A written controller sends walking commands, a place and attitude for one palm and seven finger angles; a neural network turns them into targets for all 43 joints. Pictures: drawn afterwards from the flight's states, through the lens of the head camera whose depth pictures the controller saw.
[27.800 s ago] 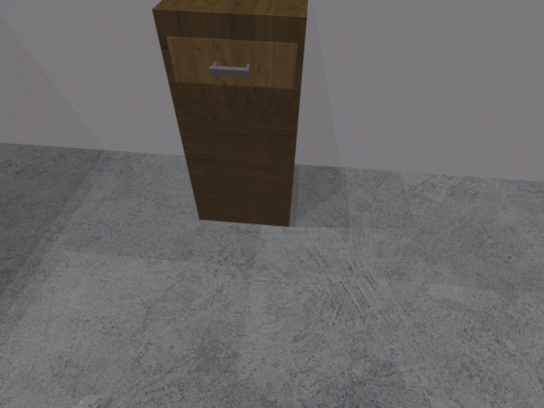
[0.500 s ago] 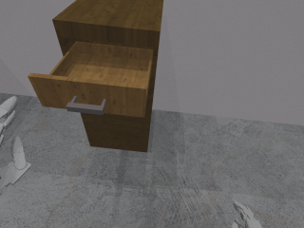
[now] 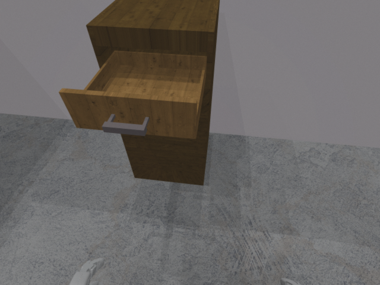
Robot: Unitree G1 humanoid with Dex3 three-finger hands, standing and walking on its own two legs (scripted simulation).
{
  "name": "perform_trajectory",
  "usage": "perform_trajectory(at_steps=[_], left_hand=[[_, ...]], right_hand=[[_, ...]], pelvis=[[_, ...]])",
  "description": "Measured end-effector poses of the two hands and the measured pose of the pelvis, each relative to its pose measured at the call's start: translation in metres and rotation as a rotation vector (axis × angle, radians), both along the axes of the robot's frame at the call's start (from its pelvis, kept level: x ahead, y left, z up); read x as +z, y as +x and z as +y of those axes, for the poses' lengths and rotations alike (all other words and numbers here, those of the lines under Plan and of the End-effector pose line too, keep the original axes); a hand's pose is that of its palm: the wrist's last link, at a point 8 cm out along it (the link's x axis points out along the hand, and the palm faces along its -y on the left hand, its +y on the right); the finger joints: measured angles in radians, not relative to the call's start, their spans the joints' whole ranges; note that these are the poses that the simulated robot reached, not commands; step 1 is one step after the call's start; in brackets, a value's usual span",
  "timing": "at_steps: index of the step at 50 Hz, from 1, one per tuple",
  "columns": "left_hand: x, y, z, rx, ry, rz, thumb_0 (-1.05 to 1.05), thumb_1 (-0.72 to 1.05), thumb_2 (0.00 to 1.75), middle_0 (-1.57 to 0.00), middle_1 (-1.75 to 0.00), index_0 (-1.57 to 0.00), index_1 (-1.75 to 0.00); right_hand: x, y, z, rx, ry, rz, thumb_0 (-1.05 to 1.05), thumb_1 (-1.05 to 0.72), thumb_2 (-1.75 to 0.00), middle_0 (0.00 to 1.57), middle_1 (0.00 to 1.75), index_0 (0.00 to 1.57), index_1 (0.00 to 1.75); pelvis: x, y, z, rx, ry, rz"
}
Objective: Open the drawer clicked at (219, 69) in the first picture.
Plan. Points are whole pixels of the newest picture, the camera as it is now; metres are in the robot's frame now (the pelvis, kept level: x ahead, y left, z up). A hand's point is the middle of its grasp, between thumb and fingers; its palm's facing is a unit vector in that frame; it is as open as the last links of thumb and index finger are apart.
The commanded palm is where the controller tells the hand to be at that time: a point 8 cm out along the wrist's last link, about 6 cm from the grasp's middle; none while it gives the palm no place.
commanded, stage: let the arm hang, fingers relaxed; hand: left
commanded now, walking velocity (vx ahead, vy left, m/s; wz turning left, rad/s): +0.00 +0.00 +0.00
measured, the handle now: (127, 123) +0.53 +0.20 +0.03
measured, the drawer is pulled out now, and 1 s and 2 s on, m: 0.29 0.29 0.29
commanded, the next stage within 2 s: look to check the result in 0.88 s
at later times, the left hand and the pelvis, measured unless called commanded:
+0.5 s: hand out of the picture -0.05 +0.19 -0.15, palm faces +0.02 -0.96 -0.27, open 7.3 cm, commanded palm none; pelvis -0.02 -0.01 +0.01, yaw +0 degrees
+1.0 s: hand out of the picture +0.00 +0.15 -0.16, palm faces +0.03 -0.98 -0.21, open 7.3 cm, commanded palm none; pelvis -0.01 -0.02 +0.01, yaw +0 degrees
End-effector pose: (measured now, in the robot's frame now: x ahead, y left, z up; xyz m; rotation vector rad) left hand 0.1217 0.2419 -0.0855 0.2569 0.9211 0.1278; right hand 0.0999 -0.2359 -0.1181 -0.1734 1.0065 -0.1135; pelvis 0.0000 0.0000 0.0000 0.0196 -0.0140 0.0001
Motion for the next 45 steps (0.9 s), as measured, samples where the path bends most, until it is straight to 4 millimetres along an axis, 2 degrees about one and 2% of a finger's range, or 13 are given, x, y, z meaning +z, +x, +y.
perform_trajectory(at_steps=[2,3,5,11,16,19,22,28,35,40,45], left_hand=[[-0.031,-0.043,-0.023,0.012,-0.081,0.171,0.01,0.91,0.9,-0.19,-0.29,-0.2,-0.3],[-0.039,-0.061,-0.027,0.055,-0.1,0.222,0.0,0.94,0.9,-0.2,-0.3,-0.2,-0.3],[-0.047,-0.09,-0.022,0.105,-0.095,0.299,-0.01,0.99,0.9,-0.2,-0.3,-0.21,-0.3],[-0.044,-0.161,-0.008,0.156,-0.062,0.495,-0.01,0.98,0.9,-0.2,-0.3,-0.21,-0.3],[-0.035,-0.189,0.0,0.183,-0.023,0.573,0.0,0.94,0.9,-0.2,-0.3,-0.21,-0.3],[-0.031,-0.191,0.0,0.187,-0.009,0.578,0.0,0.93,0.9,-0.2,-0.3,-0.2,-0.3],[-0.03,-0.184,-0.004,0.182,-0.006,0.561,0.0,0.92,0.9,-0.2,-0.3,-0.2,-0.3],[-0.034,-0.157,-0.019,0.158,-0.027,0.49,0.0,0.91,0.9,-0.2,-0.3,-0.2,-0.3],[-0.039,-0.125,-0.04,0.126,-0.067,0.413,0.0,0.91,0.9,-0.2,-0.3,-0.2,-0.3],[-0.041,-0.118,-0.041,0.126,-0.069,0.405,0.01,0.93,0.9,-0.2,-0.3,-0.21,-0.3],[-0.041,-0.119,-0.041,0.134,-0.073,0.42,0.0,0.92,0.9,-0.2,-0.3,-0.2,-0.3]], right_hand=[[-0.001,-0.023,-0.003,-0.018,-0.017,0.078,0.0,-0.9,-0.9,0.2,0.3,0.2,0.3],[0.0,-0.035,-0.005,-0.023,-0.026,0.119,0.0,-0.9,-0.9,0.2,0.3,0.2,0.3],[-0.001,-0.058,-0.007,-0.025,-0.039,0.204,0.0,-0.9,-0.9,0.2,0.3,0.2,0.3],[-0.005,-0.11,-0.009,-0.05,-0.037,0.374,0.0,-0.9,-0.9,0.2,0.3,0.2,0.3],[-0.013,-0.131,-0.003,-0.07,-0.004,0.421,0.0,-0.9,-0.9,0.2,0.3,0.2,0.3],[-0.017,-0.138,0.002,-0.074,0.022,0.432,0.0,-0.91,-0.9,0.2,0.3,0.2,0.3],[-0.021,-0.141,0.008,-0.077,0.047,0.434,0.0,-0.91,-0.9,0.2,0.3,0.2,0.3],[-0.025,-0.142,0.015,-0.085,0.08,0.426,0.0,-0.91,-0.9,0.2,0.3,0.2,0.3],[-0.023,-0.142,0.013,-0.099,0.083,0.419,0.0,-0.91,-0.9,0.2,0.3,0.2,0.3],[-0.021,-0.145,0.009,-0.11,0.072,0.428,0.0,-0.91,-0.9,0.2,0.3,0.2,0.3],[-0.019,-0.147,0.006,-0.113,0.061,0.447,0.0,-0.91,-0.9,0.2,0.3,0.2,0.3]], pelvis=[[0.002,-0.002,-0.003,-0.002,-0.003,-0.012],[0.003,-0.004,-0.004,0.0,-0.007,-0.016],[0.005,-0.008,-0.007,0.004,-0.016,-0.018],[0.011,-0.015,-0.009,0.008,-0.03,-0.015],[0.012,-0.017,-0.009,0.003,-0.026,-0.017],[0.013,-0.019,-0.01,0.001,-0.022,-0.018],[0.013,-0.019,-0.012,-0.001,-0.019,-0.02],[0.013,-0.019,-0.016,-0.003,-0.015,-0.024],[0.013,-0.018,-0.021,-0.003,-0.014,-0.028],[0.013,-0.017,-0.024,-0.003,-0.017,-0.027],[0.013,-0.015,-0.025,-0.002,-0.018,-0.023]])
